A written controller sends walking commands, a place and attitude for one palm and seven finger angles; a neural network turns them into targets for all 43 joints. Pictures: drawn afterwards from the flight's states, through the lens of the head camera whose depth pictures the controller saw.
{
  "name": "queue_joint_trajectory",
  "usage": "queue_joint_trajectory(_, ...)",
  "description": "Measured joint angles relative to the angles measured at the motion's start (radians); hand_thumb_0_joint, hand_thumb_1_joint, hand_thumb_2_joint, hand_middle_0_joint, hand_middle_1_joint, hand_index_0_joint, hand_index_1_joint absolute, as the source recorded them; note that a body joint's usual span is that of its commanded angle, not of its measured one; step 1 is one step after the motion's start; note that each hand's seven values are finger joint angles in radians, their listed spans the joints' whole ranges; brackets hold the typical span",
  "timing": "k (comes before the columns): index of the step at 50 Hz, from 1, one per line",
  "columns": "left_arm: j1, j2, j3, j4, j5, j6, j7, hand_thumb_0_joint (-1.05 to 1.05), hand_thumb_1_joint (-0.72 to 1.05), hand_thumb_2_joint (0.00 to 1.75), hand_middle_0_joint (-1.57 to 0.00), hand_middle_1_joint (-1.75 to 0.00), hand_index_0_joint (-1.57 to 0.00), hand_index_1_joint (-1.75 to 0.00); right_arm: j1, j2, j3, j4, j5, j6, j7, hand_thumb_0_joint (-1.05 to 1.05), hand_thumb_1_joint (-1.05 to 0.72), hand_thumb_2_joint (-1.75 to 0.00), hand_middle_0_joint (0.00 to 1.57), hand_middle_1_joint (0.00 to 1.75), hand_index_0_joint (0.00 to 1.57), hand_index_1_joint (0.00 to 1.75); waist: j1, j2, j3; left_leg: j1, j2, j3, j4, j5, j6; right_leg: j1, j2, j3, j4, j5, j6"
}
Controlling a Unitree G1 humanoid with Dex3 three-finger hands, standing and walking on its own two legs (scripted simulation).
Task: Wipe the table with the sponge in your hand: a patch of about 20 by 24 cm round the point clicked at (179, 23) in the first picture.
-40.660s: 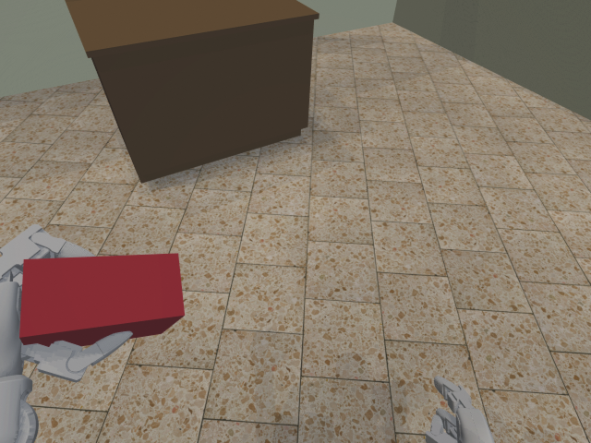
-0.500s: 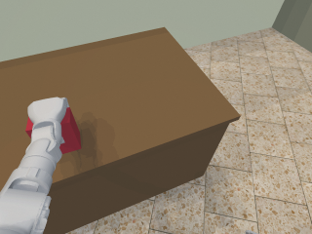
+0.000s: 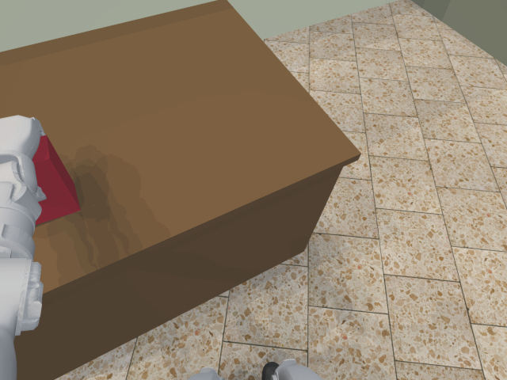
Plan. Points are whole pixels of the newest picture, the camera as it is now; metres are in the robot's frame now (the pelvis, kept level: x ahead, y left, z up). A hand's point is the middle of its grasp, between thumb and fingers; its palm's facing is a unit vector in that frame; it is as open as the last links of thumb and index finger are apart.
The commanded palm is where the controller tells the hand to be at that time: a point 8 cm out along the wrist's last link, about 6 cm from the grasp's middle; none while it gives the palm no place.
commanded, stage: wipe forward along the middle lane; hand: left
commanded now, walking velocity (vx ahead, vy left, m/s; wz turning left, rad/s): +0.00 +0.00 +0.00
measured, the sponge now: (35, 193) +0.43 +0.37 +0.00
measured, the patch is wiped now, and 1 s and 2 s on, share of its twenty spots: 1.00 1.00 1.00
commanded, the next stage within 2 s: slide back across to the first lane in 0.52 s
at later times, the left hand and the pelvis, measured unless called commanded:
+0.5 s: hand (14, 143) +0.49 +0.39 +0.05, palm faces -0.18 +0.03 -0.98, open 10.0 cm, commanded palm +0.49 +0.37 +0.07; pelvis +0.03 +0.03 +0.00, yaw -1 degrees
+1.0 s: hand out of the picture +0.49 +0.43 +0.06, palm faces -0.13 -0.02 -0.99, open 10.0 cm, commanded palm +0.48 +0.42 +0.09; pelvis +0.04 +0.05 +0.00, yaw -1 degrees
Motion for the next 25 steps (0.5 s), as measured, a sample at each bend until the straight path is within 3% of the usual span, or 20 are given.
queue_joint_trajectory(5, -0.035, 0.050, 0.012, 0.018, 0.017, -0.023, -0.034, 0.01, -0.54, 1.10, -0.75, -1.33, -0.77, -1.36, 0.022, -0.009, -0.001, -0.010, -0.003, -0.002, -0.001, 0.00, -0.90, -0.89, 0.20, 0.30, 0.20, 0.30, -0.012, 0.001, 0.001, -0.034, 0.006, 0.003, 0.018, -0.010, 0.000, -0.031, 0.006, 0.002, 0.009, -0.003, 0.001)
queue_joint_trajectory(14, -0.034, 0.078, 0.040, 0.005, 0.015, -0.066, -0.047, 0.01, -0.54, 1.10, -0.75, -1.32, -0.77, -1.36, 0.056, -0.009, -0.004, -0.001, -0.009, 0.019, 0.004, 0.00, -0.90, -0.89, 0.20, 0.30, 0.20, 0.30, -0.008, 0.009, -0.013, -0.056, 0.007, 0.011, 0.036, -0.036, 0.013, -0.052, 0.008, 0.010, 0.017, -0.021, 0.013)
queue_joint_trajectory(25, -0.086, 0.071, 0.009, 0.026, 0.034, -0.043, -0.051, 0.00, -0.54, 1.10, -0.75, -1.33, -0.77, -1.36, 0.052, 0.007, -0.001, -0.009, -0.014, 0.035, 0.016, 0.00, -0.90, -0.89, 0.20, 0.30, 0.20, 0.30, -0.013, 0.009, -0.020, -0.060, -0.009, 0.009, 0.037, -0.049, 0.034, -0.048, -0.007, 0.010, 0.011, -0.037, 0.033)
